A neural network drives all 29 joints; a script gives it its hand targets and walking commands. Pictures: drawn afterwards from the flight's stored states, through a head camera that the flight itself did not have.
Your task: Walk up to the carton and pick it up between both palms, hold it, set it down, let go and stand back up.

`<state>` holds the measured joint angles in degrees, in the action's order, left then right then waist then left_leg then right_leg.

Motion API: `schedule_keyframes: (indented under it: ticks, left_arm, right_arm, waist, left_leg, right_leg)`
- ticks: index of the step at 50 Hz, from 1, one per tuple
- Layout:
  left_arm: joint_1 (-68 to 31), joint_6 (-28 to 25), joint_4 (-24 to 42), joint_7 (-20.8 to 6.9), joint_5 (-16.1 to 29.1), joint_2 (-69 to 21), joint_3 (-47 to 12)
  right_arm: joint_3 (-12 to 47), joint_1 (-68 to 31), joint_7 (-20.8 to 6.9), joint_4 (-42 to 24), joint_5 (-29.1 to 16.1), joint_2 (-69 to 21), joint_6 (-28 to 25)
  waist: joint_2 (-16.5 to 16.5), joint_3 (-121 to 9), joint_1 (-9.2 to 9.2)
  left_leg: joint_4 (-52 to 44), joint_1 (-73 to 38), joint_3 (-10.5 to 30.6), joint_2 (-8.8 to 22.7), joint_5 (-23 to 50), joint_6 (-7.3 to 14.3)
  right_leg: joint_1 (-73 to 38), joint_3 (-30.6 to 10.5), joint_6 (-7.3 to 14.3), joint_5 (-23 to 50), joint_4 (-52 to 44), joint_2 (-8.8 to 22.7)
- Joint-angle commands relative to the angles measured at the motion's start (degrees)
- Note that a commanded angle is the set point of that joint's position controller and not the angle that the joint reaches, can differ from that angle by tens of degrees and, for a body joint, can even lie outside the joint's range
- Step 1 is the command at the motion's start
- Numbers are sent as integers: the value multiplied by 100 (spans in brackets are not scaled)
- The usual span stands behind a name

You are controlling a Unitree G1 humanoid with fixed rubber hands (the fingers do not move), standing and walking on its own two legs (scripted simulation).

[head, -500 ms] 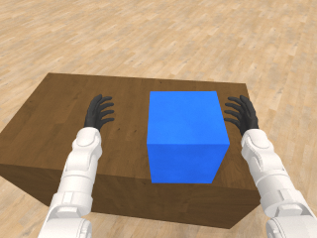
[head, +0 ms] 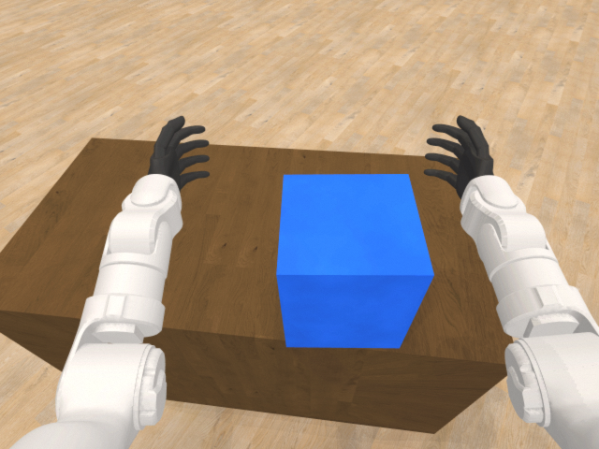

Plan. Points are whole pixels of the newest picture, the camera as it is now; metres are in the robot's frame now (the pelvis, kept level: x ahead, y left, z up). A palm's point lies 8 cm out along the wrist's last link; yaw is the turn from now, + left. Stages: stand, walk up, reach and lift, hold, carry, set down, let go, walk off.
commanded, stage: reach and lift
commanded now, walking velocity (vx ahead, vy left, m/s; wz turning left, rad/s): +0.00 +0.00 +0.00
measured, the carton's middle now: (344, 265) +0.42 -0.04 -0.07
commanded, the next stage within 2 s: none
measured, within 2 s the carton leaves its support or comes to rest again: neither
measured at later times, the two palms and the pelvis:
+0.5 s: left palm (184, 216) +0.40 +0.20 +0.09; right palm (448, 198) +0.42 -0.18 +0.10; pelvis -0.01 -0.01 -0.01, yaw +1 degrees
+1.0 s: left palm (210, 258) +0.40 +0.18 -0.01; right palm (437, 260) +0.40 -0.19 -0.02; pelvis -0.03 -0.03 -0.05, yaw +4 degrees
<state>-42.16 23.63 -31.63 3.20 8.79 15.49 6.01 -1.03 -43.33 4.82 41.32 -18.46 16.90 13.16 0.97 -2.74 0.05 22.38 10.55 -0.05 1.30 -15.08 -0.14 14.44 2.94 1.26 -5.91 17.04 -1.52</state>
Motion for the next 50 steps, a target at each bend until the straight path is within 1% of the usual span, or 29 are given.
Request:
schedule_keyframes:
  ticks: [1, 7, 12, 15, 18, 20, 23, 25, 27, 29, 32, 34, 36, 39, 41, 43, 44, 46, 48, 50]
  left_arm:
    - [-2946, -140, 461, 35, 46, 817, 110]
    - [-3262, -305, -287, 47, 56, 850, 56]
    - [-3064, -740, -961, -10, -70, 727, 56]
    - [-2841, -1193, -1256, -57, -189, 590, 78]
    - [-2822, -1782, -1454, -62, -265, 475, 71]
    - [-2963, -2207, -1560, -27, -267, 422, 26]
    - [-3188, -2817, -1937, 52, -215, 332, -106]
    - [-3261, -3179, -2376, 93, -161, 277, -218]
    - [-3376, -3528, -2736, 140, -49, 292, -326]
    - [-3419, -3851, -3164, 169, 51, 339, -396]
    - [-3315, -4292, -3929, 122, 145, 421, -436]
    - [-3266, -4560, -4405, 58, 216, 461, -479]
    - [-3324, -4791, -4734, 4, 314, 497, -555]
    - [-3556, -5032, -4945, -31, 513, 548, -755]
    - [-3741, -5141, -4974, -37, 676, 593, -909]
    - [-3897, -5248, -4967, -46, 857, 613, -1063]
    - [-3976, -5308, -4947, -52, 950, 620, -1123]
    - [-4069, -5430, -4953, -76, 1080, 640, -1158]
    - [-4003, -5491, -5010, -125, 1107, 667, -1095]
    - [-3918, -5491, -4935, -181, 1071, 656, -968]
  right_arm:
    - [-171, -2823, -30, -543, -60, 868, -75]
    - [-60, -3187, -44, 85, -104, 823, -73]
    - [-7, -3023, -24, 605, 16, 580, -293]
    - [-75, -2770, 6, 794, 203, 372, -593]
    - [-235, -2663, 39, 842, 467, 212, -1028]
    - [-365, -2727, 46, 822, 646, 156, -1346]
    - [-504, -2847, 18, 1015, 888, 84, -1763]
    - [-443, -2804, -33, 1537, 919, -4, -1922]
    - [-325, -2791, -87, 2058, 832, -71, -2052]
    - [-155, -2760, -133, 2588, 689, -144, -2178]
    - [128, -2659, -177, 3380, 468, -250, -2392]
    - [297, -2622, -197, 3837, 332, -325, -2554]
    - [407, -2655, -217, 4155, 225, -376, -2704]
    - [479, -2735, -263, 4442, 120, -432, -2827]
    - [499, -2805, -298, 4479, 81, -469, -2860]
    - [517, -2917, -320, 4274, 51, -520, -2911]
    - [502, -3020, -314, 4017, 58, -540, -2972]
    - [396, -3313, -230, 3245, 189, -520, -3176]
    - [252, -3658, -74, 2392, 420, -452, -3397]
    - [161, -3814, 71, 1836, 623, -488, -3507]
  waist:
    - [54, -2735, 51]
    - [6, -2723, 13]
    - [-44, -2611, -19]
    - [-22, -2603, -17]
    - [58, -2720, -4]
    - [132, -2905, 5]
    - [210, -3115, 26]
    - [233, -3045, 44]
    - [264, -3096, 36]
    - [273, -3201, 19]
    - [255, -3186, -18]
    - [237, -3075, -28]
    - [246, -3012, -15]
    - [334, -3047, 45]
    - [393, -3183, 87]
    - [421, -3508, 114]
    - [423, -3770, 117]
    - [344, -4459, 117]
    - [145, -5131, 88]
    - [-91, -5601, 61]
  left_leg:
    - [-216, 407, -96, -121, 2419, -302]
    - [-200, 639, -65, -120, 2243, -268]
    - [-148, 861, -53, -137, 2179, -249]
    - [-60, 954, -47, -149, 2266, -273]
    - [54, 1038, -52, -150, 2327, -331]
    - [145, 1093, -65, -141, 2325, -379]
    - [312, 1290, -68, -116, 2188, -434]
    - [392, 1544, -44, -87, 1954, -435]
    - [498, 1825, -24, -59, 1778, -419]
    - [648, 2091, -10, -38, 1727, -405]
    - [864, 2599, -13, -46, 1628, -365]
    - [984, 3004, -24, -70, 1439, -327]
    - [1080, 3354, -44, -99, 1196, -297]
    - [1187, 3683, -76, -136, 855, -278]
    - [1264, 3817, -90, -157, 700, -268]
    - [1381, 3951, -111, -178, 634, -257]
    - [1468, 4049, -133, -195, 657, -254]
    - [1686, 4391, -198, -252, 749, -246]
    - [1874, 4930, -260, -330, 733, -219]
    - [1974, 5400, -286, -385, 603, -168]
  right_leg:
    - [-2298, -266, 5, 1984, 343, -1]
    - [-2262, -284, 2, 1921, 398, 31]
    - [-2286, -296, -5, 1873, 476, 58]
    - [-2249, -281, 0, 1860, 549, 59]
    - [-2094, -231, 14, 1778, 635, 52]
    - [-1916, -176, 27, 1679, 705, 48]
    - [-1551, -104, 59, 1415, 859, 49]
    - [-1280, -99, 93, 1130, 988, 74]
    - [-1020, -126, 113, 938, 1154, 104]
    - [-834, -163, 112, 905, 1336, 134]
    - [-667, -234, 91, 909, 1624, 200]
    - [-549, -285, 70, 814, 1810, 255]
    - [-384, -320, 59, 601, 1955, 305]
    - [-37, -339, 76, 112, 2073, 347]
    - [188, -340, 91, -167, 2130, 364]
    - [289, -342, 81, -273, 2218, 379]
    - [253, -352, 58, -209, 2288, 392]
    - [-81, -386, -26, 178, 2490, 431]
    - [-696, -476, -140, 679, 2733, 485]
    - [-1292, -626, -255, 964, 2911, 541]
